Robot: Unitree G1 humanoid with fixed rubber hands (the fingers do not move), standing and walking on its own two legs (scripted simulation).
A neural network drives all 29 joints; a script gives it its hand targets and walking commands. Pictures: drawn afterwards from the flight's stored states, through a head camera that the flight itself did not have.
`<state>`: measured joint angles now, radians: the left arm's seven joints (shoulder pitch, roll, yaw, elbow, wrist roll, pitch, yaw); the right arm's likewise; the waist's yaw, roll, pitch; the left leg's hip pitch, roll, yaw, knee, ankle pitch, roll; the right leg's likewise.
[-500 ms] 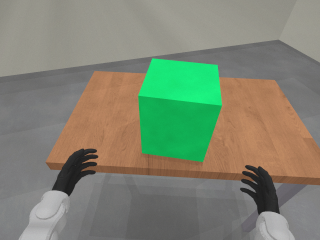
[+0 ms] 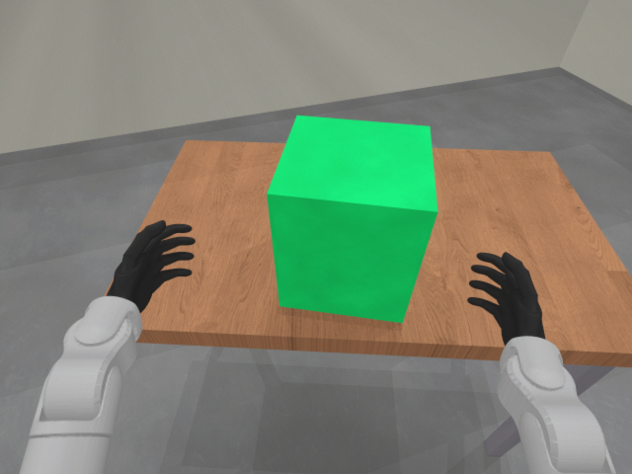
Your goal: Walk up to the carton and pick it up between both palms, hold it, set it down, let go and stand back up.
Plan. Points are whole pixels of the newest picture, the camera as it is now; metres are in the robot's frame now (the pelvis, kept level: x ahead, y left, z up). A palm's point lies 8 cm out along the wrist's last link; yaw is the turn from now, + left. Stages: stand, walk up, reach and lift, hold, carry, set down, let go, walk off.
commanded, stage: reach and lift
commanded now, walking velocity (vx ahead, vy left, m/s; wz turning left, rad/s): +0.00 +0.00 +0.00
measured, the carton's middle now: (350, 221) +0.48 -0.02 +0.04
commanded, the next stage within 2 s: none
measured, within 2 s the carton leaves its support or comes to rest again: neither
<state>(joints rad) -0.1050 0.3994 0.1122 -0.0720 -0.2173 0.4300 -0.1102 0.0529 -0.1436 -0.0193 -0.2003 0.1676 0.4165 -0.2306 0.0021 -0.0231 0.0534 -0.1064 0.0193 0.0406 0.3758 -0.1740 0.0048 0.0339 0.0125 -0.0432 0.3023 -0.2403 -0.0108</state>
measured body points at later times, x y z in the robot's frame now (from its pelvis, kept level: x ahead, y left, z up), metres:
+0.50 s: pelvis +0.00 +0.00 +0.00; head +0.00 +0.01 +0.45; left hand +0.38 +0.23 +0.17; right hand +0.35 -0.19 +0.14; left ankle +0.03 +0.11 -0.75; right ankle -0.04 -0.11 -0.75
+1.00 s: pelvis +0.01 +0.00 +0.00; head +0.01 +0.02 +0.45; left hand +0.45 +0.20 +0.22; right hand +0.42 -0.20 +0.19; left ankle +0.03 +0.11 -0.75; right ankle -0.04 -0.11 -0.75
